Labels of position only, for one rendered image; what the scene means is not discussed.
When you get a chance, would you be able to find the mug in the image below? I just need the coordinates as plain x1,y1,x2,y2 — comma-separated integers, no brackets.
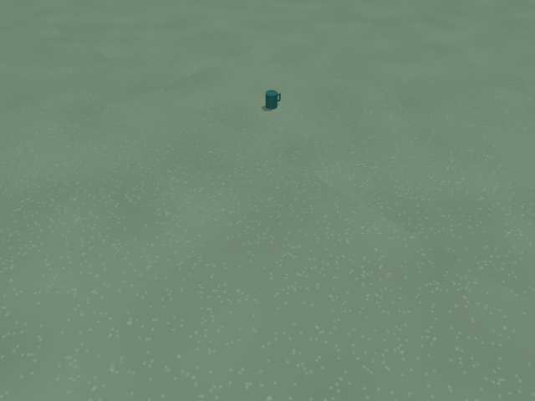
266,90,281,109

